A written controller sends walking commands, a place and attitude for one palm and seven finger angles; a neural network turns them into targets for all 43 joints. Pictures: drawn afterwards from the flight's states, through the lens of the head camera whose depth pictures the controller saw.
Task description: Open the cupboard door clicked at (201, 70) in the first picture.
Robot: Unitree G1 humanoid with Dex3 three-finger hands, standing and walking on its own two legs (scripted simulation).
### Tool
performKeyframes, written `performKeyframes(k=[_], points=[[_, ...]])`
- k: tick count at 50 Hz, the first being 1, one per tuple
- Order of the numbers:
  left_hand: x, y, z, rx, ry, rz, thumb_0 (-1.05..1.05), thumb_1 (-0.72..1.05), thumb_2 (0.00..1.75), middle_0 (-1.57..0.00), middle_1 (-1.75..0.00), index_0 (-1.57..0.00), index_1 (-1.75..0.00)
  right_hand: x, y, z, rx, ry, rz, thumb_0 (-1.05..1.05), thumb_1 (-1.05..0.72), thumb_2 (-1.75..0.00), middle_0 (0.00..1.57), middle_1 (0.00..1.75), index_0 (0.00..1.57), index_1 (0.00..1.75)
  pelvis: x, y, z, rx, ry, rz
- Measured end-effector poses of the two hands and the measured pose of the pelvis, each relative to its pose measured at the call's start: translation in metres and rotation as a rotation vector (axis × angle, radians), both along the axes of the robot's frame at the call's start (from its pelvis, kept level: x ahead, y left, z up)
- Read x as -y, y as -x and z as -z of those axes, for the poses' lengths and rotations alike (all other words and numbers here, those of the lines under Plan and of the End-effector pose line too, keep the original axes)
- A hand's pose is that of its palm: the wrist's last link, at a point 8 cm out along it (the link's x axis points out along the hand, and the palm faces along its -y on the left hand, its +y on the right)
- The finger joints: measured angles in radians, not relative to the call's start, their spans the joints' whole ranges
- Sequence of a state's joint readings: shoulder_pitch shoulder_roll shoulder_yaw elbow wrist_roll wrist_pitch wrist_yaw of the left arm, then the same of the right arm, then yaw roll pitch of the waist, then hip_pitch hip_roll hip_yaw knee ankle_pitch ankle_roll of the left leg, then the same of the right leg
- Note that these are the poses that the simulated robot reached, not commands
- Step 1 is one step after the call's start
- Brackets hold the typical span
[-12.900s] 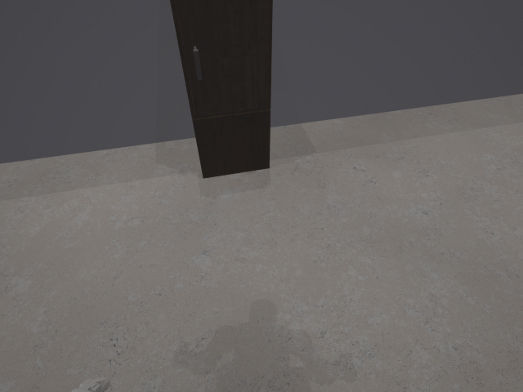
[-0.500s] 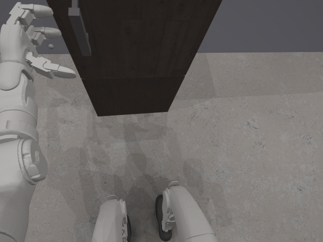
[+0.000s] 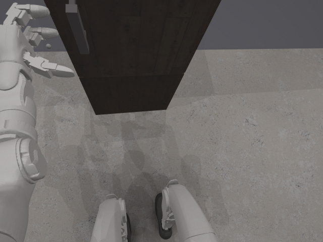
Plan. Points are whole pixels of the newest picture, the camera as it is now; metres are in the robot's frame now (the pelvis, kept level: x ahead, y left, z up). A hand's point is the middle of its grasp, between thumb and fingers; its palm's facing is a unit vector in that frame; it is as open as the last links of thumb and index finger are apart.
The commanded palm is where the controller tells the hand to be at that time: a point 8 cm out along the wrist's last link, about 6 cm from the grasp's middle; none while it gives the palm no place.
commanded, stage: slide the fingers in behind the handle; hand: left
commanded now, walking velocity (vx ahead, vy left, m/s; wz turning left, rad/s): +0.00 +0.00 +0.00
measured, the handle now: (78, 25) +0.59 +0.12 +0.05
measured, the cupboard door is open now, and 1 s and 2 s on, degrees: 0 0 0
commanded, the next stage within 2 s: close the thumb around the handle in 1.64 s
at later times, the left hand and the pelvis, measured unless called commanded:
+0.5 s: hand (58, 46) +0.55 +0.17 +0.03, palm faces +0.03 -1.00 -0.03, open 14.1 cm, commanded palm +0.53 +0.19 +0.04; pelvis +0.00 +0.00 +0.00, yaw +0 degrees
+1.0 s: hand (75, 47) +0.54 +0.13 +0.04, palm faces +0.03 -1.00 -0.02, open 14.0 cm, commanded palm +0.52 +0.15 +0.04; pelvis +0.00 -0.01 +0.00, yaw +1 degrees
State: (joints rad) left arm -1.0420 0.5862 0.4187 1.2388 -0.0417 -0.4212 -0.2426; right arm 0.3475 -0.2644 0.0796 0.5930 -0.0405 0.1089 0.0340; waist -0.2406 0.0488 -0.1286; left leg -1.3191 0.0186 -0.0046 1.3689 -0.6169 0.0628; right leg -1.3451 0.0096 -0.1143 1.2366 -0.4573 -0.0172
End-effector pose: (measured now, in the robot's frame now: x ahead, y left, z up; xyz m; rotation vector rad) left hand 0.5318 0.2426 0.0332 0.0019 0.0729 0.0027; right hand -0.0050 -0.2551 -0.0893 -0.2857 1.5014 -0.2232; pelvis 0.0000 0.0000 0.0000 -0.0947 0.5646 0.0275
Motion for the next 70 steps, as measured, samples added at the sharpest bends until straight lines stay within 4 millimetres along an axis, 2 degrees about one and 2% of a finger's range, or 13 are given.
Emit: performKeyframes(k=[6, 13, 24, 37, 44, 49, 62, 70], points=[[0.002, -0.003, -0.004, 0.067, -0.031, -0.007, -0.02, -0.50, 0.30, -0.30, -1.20, -0.29, -1.20, 0.003, 0.003, -0.001, -0.001, 0.011, 0.013, 0.00, -0.91, -0.90, 0.20, 0.30, 0.20, 0.30, -0.001, -0.001, 0.002, -0.004, 0.001, 0.007], [0.011, 0.000, 0.001, 0.015, -0.021, 0.011, -0.02, -0.50, 0.30, -0.30, -1.20, -0.29, -1.20, 0.001, 0.003, -0.001, -0.018, -0.007, 0.012, 0.00, -0.91, -0.90, 0.20, 0.30, 0.20, 0.30, -0.001, -0.002, -0.001, 0.000, -0.003, 0.003], [0.019, 0.002, -0.002, 0.037, -0.021, -0.023, -0.02, -0.50, 0.30, -0.30, -1.20, -0.28, -1.21, 0.002, -0.004, 0.000, 0.012, -0.016, 0.004, 0.00, -0.91, -0.90, 0.20, 0.30, 0.20, 0.30, 0.003, -0.003, -0.003, 0.008, -0.007, 0.002], [0.031, 0.015, -0.005, 0.038, -0.013, -0.038, -0.02, -0.50, 0.30, -0.30, -1.20, -0.20, -1.18, 0.005, -0.011, 0.001, 0.012, -0.032, -0.021, 0.00, -0.91, -0.90, 0.20, 0.30, 0.20, 0.30, 0.005, -0.003, -0.006, 0.020, -0.013, -0.013], [0.057, 0.013, -0.008, 0.057, -0.021, 0.031, -0.02, -0.50, 0.30, -0.30, -1.21, -0.24, -1.19, 0.009, -0.015, 0.001, 0.031, -0.025, -0.024, 0.00, -0.91, -0.90, 0.20, 0.30, 0.20, 0.30, 0.006, -0.002, -0.006, 0.027, -0.014, -0.016], [0.056, 0.010, -0.009, 0.057, -0.005, -0.024, -0.02, -0.50, 0.30, -0.31, -1.24, -0.28, -1.21, 0.010, -0.013, 0.003, 0.052, -0.023, -0.016, 0.00, -0.91, -0.90, 0.20, 0.30, 0.20, 0.30, 0.007, 0.000, -0.003, 0.023, -0.019, -0.006], [0.063, 0.012, -0.010, 0.062, -0.026, -0.023, -0.02, -0.50, 0.30, -0.28, -1.24, -0.30, -1.21, 0.002, 0.002, 0.011, 0.016, -0.063, -0.006, 0.00, -0.91, -0.90, 0.20, 0.30, 0.20, 0.30, 0.008, 0.004, -0.001, 0.020, -0.027, -0.005], [0.076, 0.009, -0.012, 0.061, -0.031, 0.004, -0.02, -0.50, 0.30, -0.27, -1.23, -0.29, -1.20, 0.006, 0.004, 0.009, 0.010, -0.053, -0.013, 0.00, -0.91, -0.90, 0.20, 0.30, 0.20, 0.30, 0.008, 0.004, 0.000, 0.019, -0.024, -0.013]])
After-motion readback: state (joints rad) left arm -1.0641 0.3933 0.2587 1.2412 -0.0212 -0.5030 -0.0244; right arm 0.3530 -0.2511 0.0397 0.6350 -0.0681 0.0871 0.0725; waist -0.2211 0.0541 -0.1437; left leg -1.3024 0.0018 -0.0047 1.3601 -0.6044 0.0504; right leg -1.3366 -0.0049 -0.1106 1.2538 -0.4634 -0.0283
